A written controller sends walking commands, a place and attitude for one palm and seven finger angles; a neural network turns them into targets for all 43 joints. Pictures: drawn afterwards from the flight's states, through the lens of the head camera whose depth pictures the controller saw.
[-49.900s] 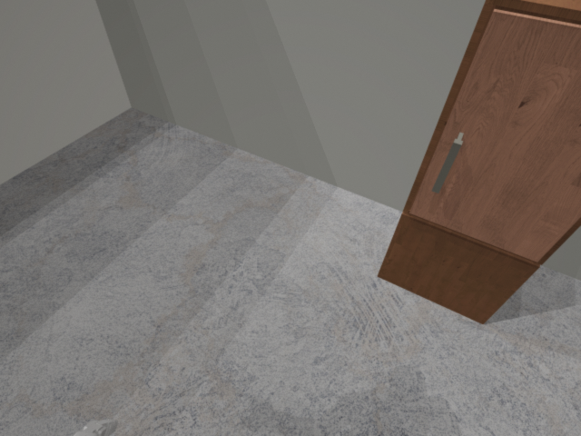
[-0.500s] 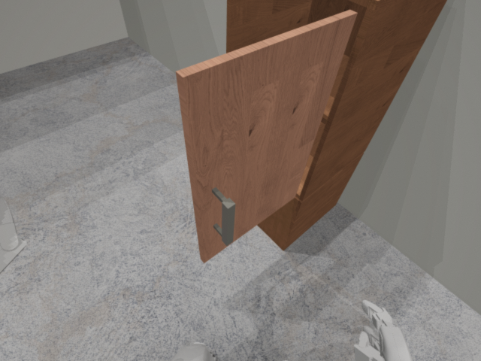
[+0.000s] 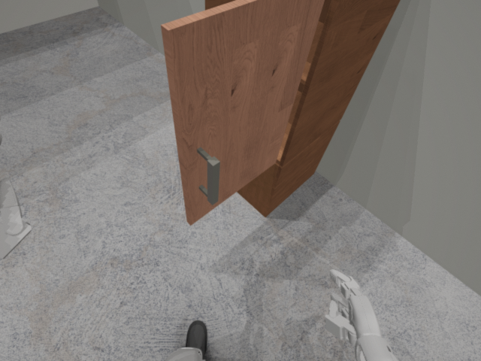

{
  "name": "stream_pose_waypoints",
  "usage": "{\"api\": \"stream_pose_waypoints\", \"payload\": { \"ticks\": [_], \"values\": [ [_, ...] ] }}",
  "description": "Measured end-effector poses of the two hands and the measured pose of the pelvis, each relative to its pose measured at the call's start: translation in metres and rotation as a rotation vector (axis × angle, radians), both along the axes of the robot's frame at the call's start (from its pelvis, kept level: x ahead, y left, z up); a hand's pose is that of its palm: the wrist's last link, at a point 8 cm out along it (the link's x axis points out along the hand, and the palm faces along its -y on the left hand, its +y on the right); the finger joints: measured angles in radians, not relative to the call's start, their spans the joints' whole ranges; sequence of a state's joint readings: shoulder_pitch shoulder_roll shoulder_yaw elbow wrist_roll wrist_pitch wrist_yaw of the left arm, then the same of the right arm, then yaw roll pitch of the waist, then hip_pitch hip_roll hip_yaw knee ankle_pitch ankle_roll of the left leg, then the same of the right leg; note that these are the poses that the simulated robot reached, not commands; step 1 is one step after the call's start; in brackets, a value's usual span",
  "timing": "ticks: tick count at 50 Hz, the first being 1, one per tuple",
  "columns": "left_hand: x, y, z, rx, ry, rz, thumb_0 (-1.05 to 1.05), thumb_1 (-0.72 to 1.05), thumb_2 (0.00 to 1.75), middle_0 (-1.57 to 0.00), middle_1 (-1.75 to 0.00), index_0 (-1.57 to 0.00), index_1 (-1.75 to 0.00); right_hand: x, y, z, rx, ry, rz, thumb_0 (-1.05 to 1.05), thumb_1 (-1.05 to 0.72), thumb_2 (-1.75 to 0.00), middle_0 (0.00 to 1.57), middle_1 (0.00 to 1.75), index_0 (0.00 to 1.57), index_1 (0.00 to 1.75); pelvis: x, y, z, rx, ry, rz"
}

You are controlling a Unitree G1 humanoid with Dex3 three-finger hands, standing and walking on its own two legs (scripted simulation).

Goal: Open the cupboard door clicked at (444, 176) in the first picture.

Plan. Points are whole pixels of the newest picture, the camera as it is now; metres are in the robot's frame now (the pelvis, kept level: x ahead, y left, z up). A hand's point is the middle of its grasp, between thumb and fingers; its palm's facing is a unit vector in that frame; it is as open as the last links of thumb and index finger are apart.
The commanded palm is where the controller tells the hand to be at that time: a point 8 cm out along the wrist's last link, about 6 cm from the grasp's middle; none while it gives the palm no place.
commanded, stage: stop stepping back and stand still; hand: left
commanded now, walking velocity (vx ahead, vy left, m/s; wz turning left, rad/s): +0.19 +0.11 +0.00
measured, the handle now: (207, 177) +0.50 +0.12 -0.10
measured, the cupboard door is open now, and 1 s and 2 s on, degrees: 88 88 88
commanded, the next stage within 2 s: let the arm hang, fingers relaxed in 1.42 s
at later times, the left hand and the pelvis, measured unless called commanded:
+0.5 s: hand (50, 355) +0.11 +0.19 +0.16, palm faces +0.36 -0.81 -0.46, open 7.4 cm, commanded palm +0.05 +0.25 +0.18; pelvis -0.08 -0.05 +0.00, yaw +0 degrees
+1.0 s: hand out of the picture +0.06 +0.22 +0.17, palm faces +0.40 -0.79 -0.46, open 7.4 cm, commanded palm +0.01 +0.27 +0.18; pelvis -0.13 -0.03 +0.01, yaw +0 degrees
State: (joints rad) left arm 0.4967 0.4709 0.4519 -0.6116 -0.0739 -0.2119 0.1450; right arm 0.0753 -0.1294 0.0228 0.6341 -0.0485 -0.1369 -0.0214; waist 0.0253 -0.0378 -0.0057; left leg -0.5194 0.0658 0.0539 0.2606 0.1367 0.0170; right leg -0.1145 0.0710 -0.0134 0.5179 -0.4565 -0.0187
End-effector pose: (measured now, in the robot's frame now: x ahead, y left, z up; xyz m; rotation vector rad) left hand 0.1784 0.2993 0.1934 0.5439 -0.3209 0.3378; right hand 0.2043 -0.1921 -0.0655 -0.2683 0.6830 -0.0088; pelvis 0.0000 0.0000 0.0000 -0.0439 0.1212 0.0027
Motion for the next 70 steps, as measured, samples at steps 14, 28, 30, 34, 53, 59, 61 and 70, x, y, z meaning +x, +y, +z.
{"api": "stream_pose_waypoints", "payload": {
  "ticks": [14,28,30,34,53,59,61,70],
  "values": [
    [-0.067,-0.018,0.009,0.056,0.019,0.079,0.01,0.88,0.9,-0.21,-0.3,-0.22,-0.3,-0.129,-0.096,-0.025,-0.055,0.114,-0.242,0.01,-0.91,-0.9,0.21,0.3,0.2,0.3,-0.035,-0.023,-0.006,0.069,-0.078,-0.021],
    [-0.119,-0.071,0.002,0.009,0.065,0.019,0.01,0.88,0.9,-0.21,-0.3,-0.21,-0.3,-0.177,-0.103,-0.017,0.01,0.092,-0.216,0.01,-0.91,-0.9,0.2,0.3,0.2,0.3,-0.086,-0.053,0.006,0.081,-0.114,-0.023],
    [-0.124,-0.064,0.009,0.039,0.047,0.054,0.01,0.88,0.9,-0.21,-0.3,-0.21,-0.3,-0.178,-0.102,-0.017,0.007,0.095,-0.209,0.01,-0.91,-0.9,0.21,0.3,0.2,0.3,-0.088,-0.054,0.008,0.082,-0.112,-0.019],
    [-0.126,-0.045,0.006,0.023,0.026,0.136,0.01,0.88,0.9,-0.21,-0.3,-0.21,-0.3,-0.171,-0.1,-0.023,-0.004,0.08,-0.175,0.01,-0.91,-0.9,0.21,0.3,0.2,0.3,-0.094,-0.05,0.004,0.052,-0.119,0.008],
    [-0.165,-0.025,-0.002,-0.023,0.073,0.096,0.01,0.88,0.9,-0.21,-0.3,-0.21,-0.3,-0.176,-0.069,0.008,-0.017,-0.025,-0.135,0.01,-0.91,-0.9,0.21,0.3,0.2,0.3,-0.132,-0.029,0.009,0.021,-0.138,0.007],
    [-0.167,-0.007,-0.019,-0.076,0.128,0.145,0.01,0.89,0.9,-0.21,-0.3,-0.21,-0.3,-0.193,-0.056,-0.001,-0.022,0.035,-0.135,0.01,-0.91,-0.9,0.21,0.3,0.2,0.3,-0.137,-0.016,0.011,0.021,-0.136,0.01],
    [-0.166,-0.006,-0.023,-0.087,0.144,0.139,0.01,0.89,0.9,-0.2,-0.3,-0.21,-0.3,-0.198,-0.052,-0.003,-0.024,0.051,-0.132,0.01,-0.91,-0.9,0.21,0.3,0.2,0.3,-0.138,-0.013,0.011,0.024,-0.134,0.012],
    [-0.16,-0.005,-0.012,-0.037,0.131,0.085,0.01,0.89,0.9,-0.21,-0.3,-0.21,-0.3,-0.197,-0.037,-0.003,-0.017,0.059,-0.122,0.01,-0.91,-0.9,0.21,0.3,0.2,0.3,-0.135,-0.005,0.012,0.027,-0.12,0.015]
  ]
}}
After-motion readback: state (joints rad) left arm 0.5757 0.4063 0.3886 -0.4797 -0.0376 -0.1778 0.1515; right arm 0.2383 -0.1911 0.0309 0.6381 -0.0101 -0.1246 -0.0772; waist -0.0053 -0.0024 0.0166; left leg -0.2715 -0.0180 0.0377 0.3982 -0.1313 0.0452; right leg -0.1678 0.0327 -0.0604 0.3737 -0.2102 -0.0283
